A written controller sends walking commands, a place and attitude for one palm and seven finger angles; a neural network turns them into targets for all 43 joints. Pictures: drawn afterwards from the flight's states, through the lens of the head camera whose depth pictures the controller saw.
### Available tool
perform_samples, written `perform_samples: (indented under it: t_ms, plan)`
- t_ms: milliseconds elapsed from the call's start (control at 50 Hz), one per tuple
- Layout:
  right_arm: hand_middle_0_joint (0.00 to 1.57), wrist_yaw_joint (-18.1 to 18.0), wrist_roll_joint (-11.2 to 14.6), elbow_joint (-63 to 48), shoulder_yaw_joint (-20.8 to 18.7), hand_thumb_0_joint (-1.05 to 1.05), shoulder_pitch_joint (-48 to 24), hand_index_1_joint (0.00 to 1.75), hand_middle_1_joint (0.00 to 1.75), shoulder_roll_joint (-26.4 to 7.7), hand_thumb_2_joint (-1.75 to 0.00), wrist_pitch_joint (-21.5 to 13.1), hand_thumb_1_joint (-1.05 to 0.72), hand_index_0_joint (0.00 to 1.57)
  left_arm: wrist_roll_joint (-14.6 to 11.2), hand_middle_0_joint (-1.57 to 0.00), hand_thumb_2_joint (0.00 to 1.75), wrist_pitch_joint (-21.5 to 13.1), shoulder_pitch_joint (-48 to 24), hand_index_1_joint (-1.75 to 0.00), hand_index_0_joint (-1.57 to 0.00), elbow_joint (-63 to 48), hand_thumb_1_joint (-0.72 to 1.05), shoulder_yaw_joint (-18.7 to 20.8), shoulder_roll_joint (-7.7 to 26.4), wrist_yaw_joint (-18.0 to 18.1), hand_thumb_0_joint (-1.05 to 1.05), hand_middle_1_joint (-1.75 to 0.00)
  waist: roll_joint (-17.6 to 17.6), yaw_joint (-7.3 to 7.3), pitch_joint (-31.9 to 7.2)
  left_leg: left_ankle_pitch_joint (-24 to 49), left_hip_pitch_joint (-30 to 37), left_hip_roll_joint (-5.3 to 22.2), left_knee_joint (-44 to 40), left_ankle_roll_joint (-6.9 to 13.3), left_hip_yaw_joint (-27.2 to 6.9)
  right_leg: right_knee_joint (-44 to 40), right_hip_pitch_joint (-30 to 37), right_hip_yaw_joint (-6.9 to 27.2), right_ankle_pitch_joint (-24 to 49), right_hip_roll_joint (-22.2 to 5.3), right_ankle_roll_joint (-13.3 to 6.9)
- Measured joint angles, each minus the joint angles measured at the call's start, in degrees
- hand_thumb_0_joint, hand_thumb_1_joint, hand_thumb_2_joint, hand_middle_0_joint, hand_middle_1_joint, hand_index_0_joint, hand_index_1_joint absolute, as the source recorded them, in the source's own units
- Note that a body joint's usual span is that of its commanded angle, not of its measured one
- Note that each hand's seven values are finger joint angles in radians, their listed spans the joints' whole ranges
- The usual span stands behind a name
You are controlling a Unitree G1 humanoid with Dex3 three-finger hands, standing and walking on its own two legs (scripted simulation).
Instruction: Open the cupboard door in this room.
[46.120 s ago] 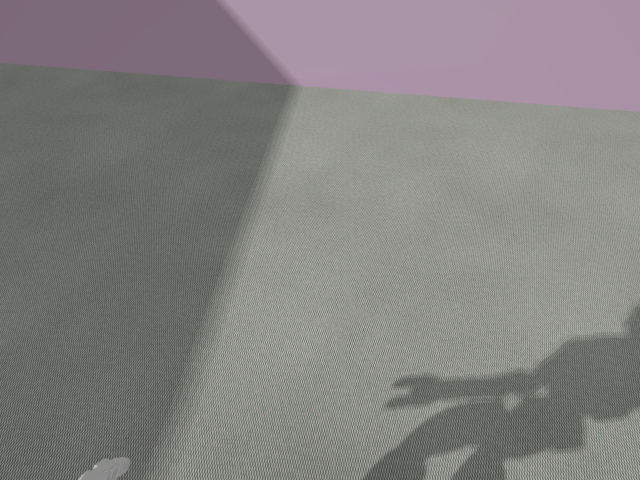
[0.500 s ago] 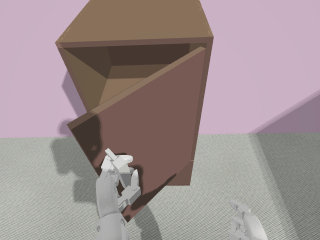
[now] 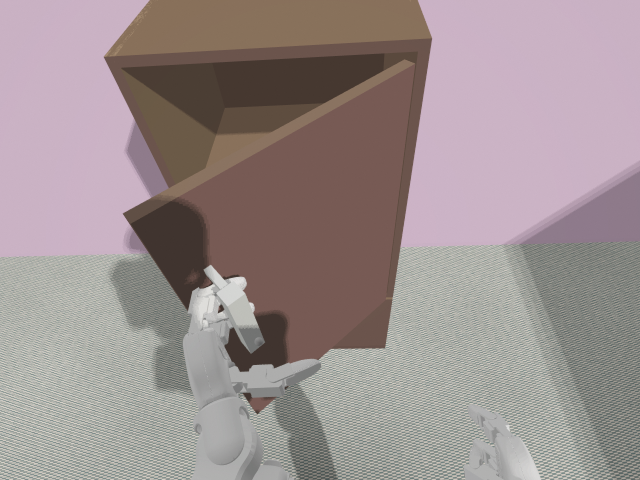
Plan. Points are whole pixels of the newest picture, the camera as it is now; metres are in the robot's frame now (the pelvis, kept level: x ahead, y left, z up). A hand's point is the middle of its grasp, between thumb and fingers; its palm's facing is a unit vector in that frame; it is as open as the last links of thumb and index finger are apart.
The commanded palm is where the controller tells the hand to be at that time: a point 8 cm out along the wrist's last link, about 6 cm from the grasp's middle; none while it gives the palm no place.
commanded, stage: open thumb and fingers to let go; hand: left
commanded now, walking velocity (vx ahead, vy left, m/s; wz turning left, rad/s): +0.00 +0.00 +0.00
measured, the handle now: (233, 309) +0.32 +0.12 +0.06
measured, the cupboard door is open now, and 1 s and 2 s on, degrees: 43 43 43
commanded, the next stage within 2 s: slide the hand sideways off the handle in 0.26 s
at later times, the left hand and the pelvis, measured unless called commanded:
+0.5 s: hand (248, 362) +0.25 +0.09 +0.06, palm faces -0.02 -1.00 -0.01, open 15.9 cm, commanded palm +0.22 +0.13 +0.06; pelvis +0.00 +0.04 +0.00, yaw -1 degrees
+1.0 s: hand (222, 391) +0.22 +0.12 +0.06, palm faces -0.05 -1.00 +0.04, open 16.1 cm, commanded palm +0.18 +0.18 +0.06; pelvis +0.00 +0.06 -0.01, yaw -3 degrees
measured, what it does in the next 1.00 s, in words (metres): shifts its weight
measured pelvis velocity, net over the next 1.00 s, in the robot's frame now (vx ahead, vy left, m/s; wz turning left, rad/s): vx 0.00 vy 0.06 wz -0.05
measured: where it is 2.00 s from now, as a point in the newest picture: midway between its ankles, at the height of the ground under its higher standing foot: outside the picture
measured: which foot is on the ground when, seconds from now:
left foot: down 0.00-1.00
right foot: down 0.00-1.00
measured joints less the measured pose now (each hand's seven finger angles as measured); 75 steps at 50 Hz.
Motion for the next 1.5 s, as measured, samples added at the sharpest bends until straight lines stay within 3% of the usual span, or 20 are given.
perform_samples:
  t_ms: [280,380,400,440,500,540,600,680,740,800,1140,1380,1500]
  plan:
    - [0.20,0.2,0.2,-1.3,1.1,0.01,-0.2,0.30,0.30,1.2,-0.89,-0.4,-0.91,0.20,1.1,-0.24,0.30,2.3,-1.0,-0.65,-0.27,0.2,-0.49,-4.1,1.3,0.9,-0.01,-0.64,-0.4,-0.53,-0.6,-0.6,0.3,-0.1,0.9,0.1,1.0,-0.8,0.9,1.1,0.6,-0.2,1.9]
    - [0.20,0.6,0.3,-1.9,1.5,0.01,-0.4,0.30,0.30,1.5,-0.89,-0.2,-0.91,0.20,1.0,-0.29,0.30,3.9,-0.9,-0.57,-0.31,-0.4,-0.50,-5.2,1.7,0.9,-0.01,-0.51,-0.5,-0.56,-0.9,-1.1,0.6,0.0,1.6,0.7,1.3,-1.0,1.4,1.4,0.6,-0.1,2.4]
    - [0.20,0.9,0.6,-2.0,1.8,0.01,-0.5,0.30,0.30,1.5,-0.89,-0.3,-0.91,0.20,1.5,-0.30,0.30,3.9,-0.5,-0.55,-0.30,-0.8,-0.50,-5.2,1.8,-0.1,-0.01,-0.49,-0.6,-0.81,-0.9,-1.1,0.4,-0.1,1.7,0.9,1.3,-0.8,1.3,1.4,0.6,-0.3,2.6]
    - [0.20,1.4,1.1,-3.1,2.0,0.01,-0.1,0.30,0.30,1.2,-0.89,-0.3,-0.91,0.20,1.1,-0.27,0.30,2.5,0.9,-0.51,-0.27,-2.5,-0.50,-4.6,3.3,-6.6,-0.01,-0.45,-0.9,-0.89,-0.7,-1.2,-0.3,-0.4,2.3,1.2,1.4,-0.2,0.6,1.5,0.4,-0.6,2.8]
    - [0.20,1.4,2.2,-5.1,1.8,0.01,0.7,0.30,0.30,0.4,-0.89,-0.2,-0.91,0.20,-1.6,-0.22,0.30,-0.4,3.4,-0.44,-0.21,-5.2,-0.50,-4.6,6.8,-17.5,-0.01,-0.40,-0.4,-0.70,0.0,-1.5,-1.0,-0.6,3.4,1.7,1.6,0.6,0.1,1.7,0.2,-0.8,3.2]
    - [0.20,1.1,2.8,-6.2,1.6,0.01,1.3,0.30,0.30,-0.2,-0.89,-0.3,-0.91,0.20,-3.5,-0.18,0.30,-1.6,4.9,-0.40,-0.18,-7.0,-0.50,-5.4,7.8,-21.3,-0.01,-0.37,0.2,-0.64,0.6,-1.8,-1.1,-0.6,4.0,2.1,1.8,0.9,0.0,1.8,0.1,-0.8,3.6]
    - [0.20,0.9,3.0,-7.4,1.4,0.01,2.0,0.30,0.30,-0.7,-0.89,-0.3,-0.91,0.20,-4.1,-0.16,0.30,-2.3,6.3,-0.36,-0.16,-8.3,-0.50,-6.6,6.8,-21.6,-0.01,-0.34,0.5,-0.54,1.1,-2.1,-1.8,-0.7,4.8,2.6,2.3,1.5,-0.6,2.3,0.0,-1.0,4.1]
    - [0.20,1.1,2.9,-8.3,1.5,0.01,2.7,0.30,0.30,-0.5,-0.89,0.5,-0.91,0.20,-1.5,-0.14,0.30,-1.4,6.9,-0.32,-0.15,-9.3,-0.51,-7.6,4.8,-18.6,-0.01,-0.32,0.0,-0.47,0.9,-2.4,-3.1,-0.8,5.8,3.0,3.1,2.7,-2.2,3.0,-0.2,-1.2,4.6]
    - [0.20,1.3,2.9,-8.7,1.8,0.01,3.1,0.30,0.30,0.1,-0.89,1.2,-0.91,0.20,0.1,-0.14,0.30,-0.7,7.3,-0.31,-0.15,-10.3,-0.51,-7.8,4.9,-17.5,-0.01,-0.31,-0.4,-0.54,0.7,-2.7,-3.7,-0.7,6.5,3.2,3.3,3.3,-2.8,3.3,-0.4,-1.1,4.8]
    - [0.20,1.2,3.0,-8.9,2.2,0.01,3.3,0.30,0.30,0.6,-0.89,1.7,-0.91,0.20,0.1,-0.14,0.30,-0.3,8.1,-0.31,-0.15,-11.4,-0.50,-7.4,5.9,-17.8,-0.01,-0.30,-0.5,-0.64,0.7,-3.0,-3.6,-0.6,6.7,3.3,3.4,3.3,-2.7,3.4,-0.5,-1.0,4.9]
    - [0.20,0.8,3.2,-11.2,2.2,0.01,2.8,0.30,0.30,0.0,-0.89,1.1,-0.91,0.20,-4.1,-0.17,0.30,-3.2,18.8,-0.32,-0.20,-18.2,-0.50,-3.6,9.5,-23.5,-0.01,-0.31,-0.4,-0.23,0.2,-4.0,-4.2,-0.2,7.7,3.1,3.1,3.7,-2.9,3.1,-1.2,-0.6,4.7]
    - [0.20,-0.6,3.8,-10.8,1.2,0.01,2.8,0.30,0.30,-0.3,-0.89,0.6,-0.91,0.20,-9.2,-0.16,0.30,-5.1,23.8,-0.31,-0.18,-20.7,-0.50,3.8,11.8,-29.0,-0.01,-0.30,-0.3,0.57,-0.2,-4.5,-5.9,0.0,9.2,2.3,1.8,5.2,-4.3,1.8,-2.0,-0.2,3.9]
    - [0.20,-1.5,4.2,-10.2,0.6,0.01,2.8,0.30,0.30,-0.4,-0.89,0.3,-0.91,0.20,-11.2,-0.15,0.30,-5.6,26.0,-0.30,-0.15,-21.9,-0.50,5.3,12.7,-33.1,-0.01,-0.30,0.0,0.78,-0.4,-4.4,-6.3,0.0,9.6,2.1,1.4,5.6,-4.6,1.5,-2.0,-0.1,3.7]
